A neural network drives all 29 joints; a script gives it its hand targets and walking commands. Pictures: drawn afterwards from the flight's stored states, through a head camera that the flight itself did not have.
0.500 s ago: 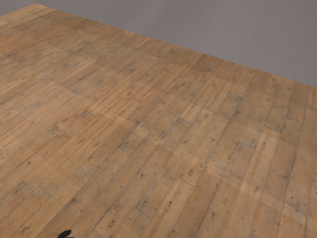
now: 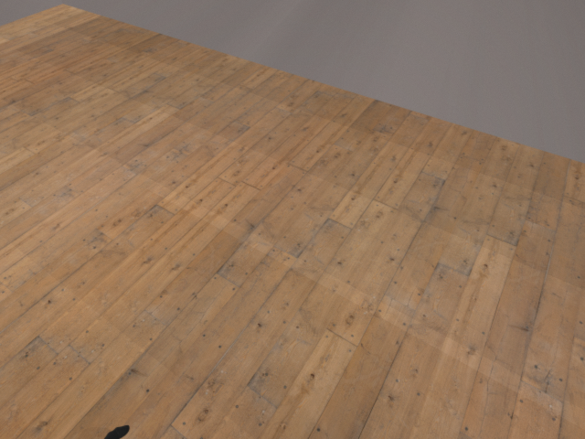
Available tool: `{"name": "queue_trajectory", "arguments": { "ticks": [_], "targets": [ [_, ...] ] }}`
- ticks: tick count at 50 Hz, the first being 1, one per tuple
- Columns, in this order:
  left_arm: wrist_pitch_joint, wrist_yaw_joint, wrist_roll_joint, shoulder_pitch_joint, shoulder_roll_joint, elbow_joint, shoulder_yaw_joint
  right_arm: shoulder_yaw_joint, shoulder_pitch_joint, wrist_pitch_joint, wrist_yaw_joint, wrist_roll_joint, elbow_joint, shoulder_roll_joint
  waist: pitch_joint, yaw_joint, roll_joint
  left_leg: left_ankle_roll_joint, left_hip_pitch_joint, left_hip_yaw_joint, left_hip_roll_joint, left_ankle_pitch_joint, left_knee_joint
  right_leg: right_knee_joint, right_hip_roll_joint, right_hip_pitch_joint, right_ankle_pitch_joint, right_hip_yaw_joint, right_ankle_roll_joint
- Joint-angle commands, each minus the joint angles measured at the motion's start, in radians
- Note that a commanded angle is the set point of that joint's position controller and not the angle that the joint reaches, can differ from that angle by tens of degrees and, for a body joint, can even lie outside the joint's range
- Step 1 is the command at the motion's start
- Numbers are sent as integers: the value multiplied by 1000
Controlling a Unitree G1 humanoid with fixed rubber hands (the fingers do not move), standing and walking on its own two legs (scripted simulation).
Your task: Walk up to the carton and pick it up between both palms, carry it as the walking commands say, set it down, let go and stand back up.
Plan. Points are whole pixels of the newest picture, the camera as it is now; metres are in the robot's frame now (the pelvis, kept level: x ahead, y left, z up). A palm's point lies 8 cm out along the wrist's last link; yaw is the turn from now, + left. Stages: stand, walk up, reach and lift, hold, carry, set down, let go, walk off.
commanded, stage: walk up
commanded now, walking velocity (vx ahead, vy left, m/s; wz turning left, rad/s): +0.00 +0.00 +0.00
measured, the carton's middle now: out of the picture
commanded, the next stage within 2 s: none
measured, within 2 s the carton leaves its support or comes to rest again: neither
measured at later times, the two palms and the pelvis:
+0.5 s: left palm out of the picture -0.01 +0.28 -0.17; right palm out of the picture +0.13 -0.21 -0.15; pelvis -0.02 +0.02 -0.04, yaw +14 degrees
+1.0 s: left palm out of the picture -0.08 +0.27 -0.12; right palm out of the picture +0.12 -0.21 -0.15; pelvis -0.05 -0.01 -0.01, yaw +28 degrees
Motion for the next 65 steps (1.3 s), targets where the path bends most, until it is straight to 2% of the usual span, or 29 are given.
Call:
{"name": "queue_trajectory", "arguments": {
  "ticks": [1, 6, 7, 8, 9, 10, 11, 12, 13, 17, 20, 22, 23, 24, 27, 29, 38, 41, 43, 44, 45, 46, 48, 57, 58, 59, 60, 62, 65],
  "targets": [
    [-9, 13, -1, -43, 220, -53, 35, -33, -29, -12, -12, 3, -45, -193, -99, 1, 2, 34, 8, -71, 109, 211, -49, -49, -138, 26, 223, 94, -32],
    [-10, 8, -3, -34, 220, -47, 36, -32, -35, -15, -9, 2, -49, -199, -89, 9, -22, 38, 36, -70, 113, 239, -43, -59, -130, 8, 237, 91, -20],
    [55, -37, 21, -99, 180, -191, 80, -69, 236, 41, -54, 16, 25, -176, 9, -39, -172, 98, 58, -265, 229, 38, 65, 212, -71, -173, -141, -53, 13],
    [48, 12, -1, -32, 102, -183, 33, -73, 52, 36, -8, -5, -90, -195, 69, 2, 129, 120, -132, -246, 207, 497, 62, 216, -86, -133, 6, -51, 25],
    [42, 27, -8, 49, 104, -193, 31, -75, 0, 36, 10, 1, -126, -183, -18, 29, 166, 98, -187, -207, 163, 552, 88, 203, -96, -20, 23, -20, 15],
    [38, 39, -10, 134, 129, -175, 33, -74, -51, 40, 18, 2, -170, -155, -46, 69, 151, 58, -286, -159, 122, 493, 195, 149, -154, 58, 103, 43, -15],
    [44, 45, -1, 189, 189, -176, 50, -64, -81, 44, 20, 9, -214, -106, -67, 99, 1, -4, -364, -51, 20, 260, 378, 46, -282, 116, 252, 113, -85],
    [41, 43, 5, 197, 221, -176, 55, -63, -86, 51, 16, -7, -230, -75, -89, 120, -173, -22, -442, 29, -32, -359, 584, -7, -450, 139, 482, 218, -187],
    [42, 41, 11, 140, 219, -201, 56, -62, -49, 60, 8, -20, -250, -66, -81, 101, -195, -22, -456, 12, 8, -460, 743, 21, -513, 68, 586, 204, -255],
    [47, 37, 28, 31, 126, -259, 46, -44, 34, 76, 37, -14, -268, -37, -75, 4, -204, -19, -335, 20, 51, -333, 626, 59, -392, -39, 477, -1, -152],
    [54, 27, 28, 64, 121, -262, 56, -50, 66, 69, 42, 6, -272, -29, -106, -2, -239, -11, -231, 60, 29, -229, 416, 174, -347, -15, 425, -61, -114],
    [64, 19, 19, 72, 104, -269, 56, -71, 143, 54, 38, 3, -262, -57, -133, -41, -99, 25, -58, 47, 42, -39, 185, 344, -305, -109, 248, -128, -68],
    [68, 18, 17, 80, 54, -298, 47, -98, 190, 49, 31, -6, -255, -153, -113, -69, 179, 103, 53, -263, 243, 293, 26, 553, -176, -339, -221, -194, 0],
    [76, 20, 12, 41, 4, -344, 39, -129, 215, 41, 19, -12, -275, -263, -95, -73, 322, 202, 64, -569, 434, 546, -48, 761, -61, -485, -492, -102, 62],
    [82, 28, 6, 4, 34, -325, 39, -114, 154, 42, 0, -5, -271, -132, -84, -47, 153, 214, -29, -401, 306, 340, -2, 827, -113, -439, -363, 42, 59],
    [84, 18, 6, 56, 45, -284, 42, -116, 72, 45, -6, 2, -303, -101, -87, -15, 189, 184, -82, -256, 234, 216, -7, 814, -124, -389, -258, 13, 62],
    [76, 31, -1, 51, -11, -310, 46, -124, 147, 49, 5, 9, -291, -78, -122, -24, 134, 221, -78, -373, 233, 293, 3, 538, -62, -316, -290, -11, 75],
    [72, 32, -8, 123, 1, -292, 49, -131, 119, 56, 11, 14, -293, -91, -160, 0, 137, 185, -134, -420, 208, 224, -36, 381, -15, -163, -274, -36, 54],
    [60, 31, -5, 239, 20, -269, 58, -127, 46, 64, 14, 27, -308, -74, -148, 78, 131, 68, -302, -337, 126, 152, -16, 83, -12, 97, -146, -66, 28],
    [56, 33, 3, 297, 50, -243, 56, -86, 19, 61, 17, 15, -341, -23, -133, 119, -33, -9, -452, -162, -20, -71, 135, -129, -199, 201, -241, 121, -52],
    [60, 32, 5, 210, 165, -262, 78, -75, 56, 59, 14, 5, -364, 53, -95, 82, -356, -26, -580, 4, -151, -304, 476, -179, -482, 95, -241, 382, -137],
    [66, 38, 10, 135, 167, -268, 76, -89, -11, 69, 15, -14, -387, -6, -24, 97, -271, -24, -527, -6, -42, -341, 668, -161, -551, -61, -106, 320, -225],
    [46, 44, 11, 33, 72, -299, 49, -97, 30, 78, 36, -6, -363, -25, 17, 7, -151, -47, -448, -30, -8, -234, 809, -112, -418, -157, 30, 159, -144],
    [36, 32, 14, 153, 123, -304, 79, -48, -29, 72, 48, 5, -339, 13, -41, 56, -258, -45, -395, 52, 15, -241, 487, -13, -371, 23, 278, -28, -100],
    [28, 29, 11, 187, 124, -277, 81, -41, -47, 71, 53, 2, -333, 37, -30, 73, -259, -33, -398, 64, 9, -280, 433, -8, -378, 29, 252, -34, -98],
    [17, 23, 21, 318, 171, -235, 110, -40, -72, 67, 91, -9, -342, -1, -116, 123, -274, -14, -449, 84, 20, -330, 466, -174, -454, 75, -506, 90, -118],
    [26, 27, 19, 308, 186, -233, 111, -44, -175, 76, 107, -13, -383, -8, -5, 142, -270, -26, -522, 63, 42, -286, 477, -243, -498, 32, -609, 162, -115],
    [13, 15, 28, 260, 150, -225, 102, -27, -124, 47, 103, -21, -357, 33, 17, 102, -255, -2, -393, 59, 42, -364, 302, -212, -436, -26, -477, 76, -100],
    [-4, -15, 29, 137, 106, -213, 84, -34, 151, 2, 72, -30, -216, 1, -117, -64, -82, 39, 95, 158, -26, -224, 60, 83, -284, -202, -295, -162, -35]
  ]
}}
